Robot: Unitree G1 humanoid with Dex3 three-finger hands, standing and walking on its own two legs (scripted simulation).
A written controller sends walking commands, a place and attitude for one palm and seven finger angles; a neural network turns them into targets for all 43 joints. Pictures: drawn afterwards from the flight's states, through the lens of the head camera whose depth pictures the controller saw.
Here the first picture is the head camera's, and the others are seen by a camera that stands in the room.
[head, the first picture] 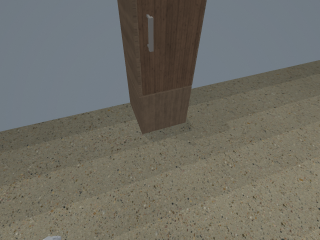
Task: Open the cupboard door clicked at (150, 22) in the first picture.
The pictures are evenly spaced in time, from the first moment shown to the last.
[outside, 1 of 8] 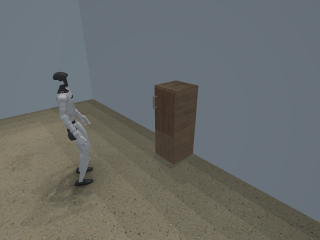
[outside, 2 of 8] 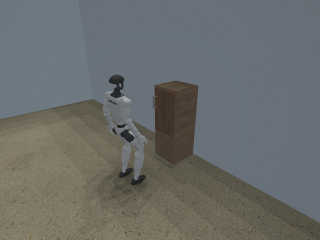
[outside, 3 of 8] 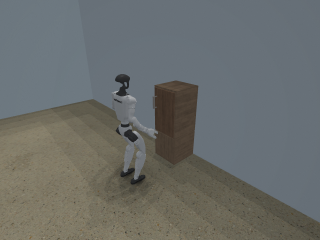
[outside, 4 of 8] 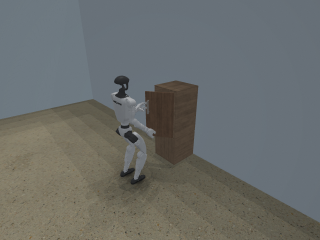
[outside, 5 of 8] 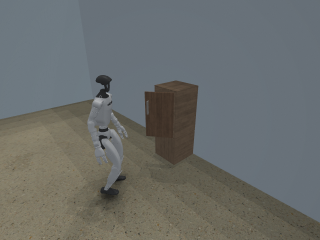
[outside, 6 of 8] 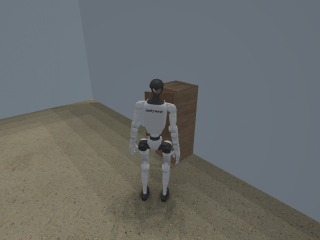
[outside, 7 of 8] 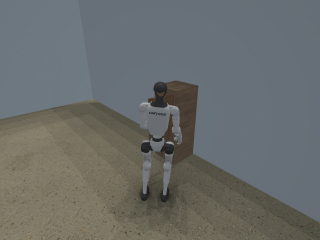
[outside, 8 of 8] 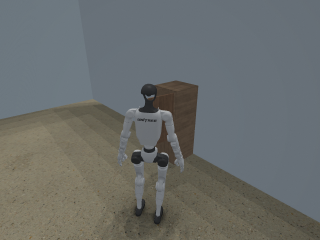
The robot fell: no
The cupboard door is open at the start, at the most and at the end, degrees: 0 86 84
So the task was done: yes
